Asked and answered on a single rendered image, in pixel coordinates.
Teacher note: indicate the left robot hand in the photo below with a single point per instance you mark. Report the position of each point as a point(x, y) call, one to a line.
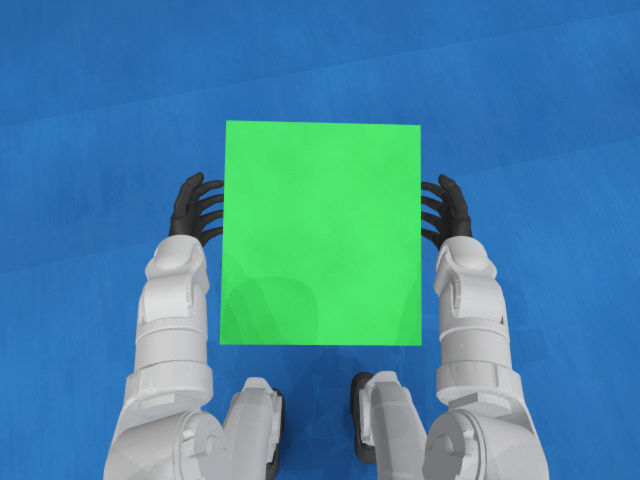
point(186, 219)

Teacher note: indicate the right robot foot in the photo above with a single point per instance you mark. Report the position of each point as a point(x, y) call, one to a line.
point(365, 453)

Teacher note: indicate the right robot upper arm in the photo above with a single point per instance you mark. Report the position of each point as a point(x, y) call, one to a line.
point(464, 445)

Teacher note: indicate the left robot upper arm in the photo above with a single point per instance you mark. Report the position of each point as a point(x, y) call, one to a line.
point(190, 445)

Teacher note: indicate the robot left forearm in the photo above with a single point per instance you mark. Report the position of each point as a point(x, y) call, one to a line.
point(171, 374)

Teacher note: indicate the robot right forearm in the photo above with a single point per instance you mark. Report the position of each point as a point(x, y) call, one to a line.
point(476, 369)

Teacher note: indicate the right robot shin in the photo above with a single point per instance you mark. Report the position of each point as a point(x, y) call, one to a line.
point(382, 376)

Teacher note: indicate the carton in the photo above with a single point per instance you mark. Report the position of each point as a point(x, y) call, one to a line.
point(321, 234)

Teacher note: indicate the right robot hand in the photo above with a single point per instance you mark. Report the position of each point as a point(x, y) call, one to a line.
point(454, 220)

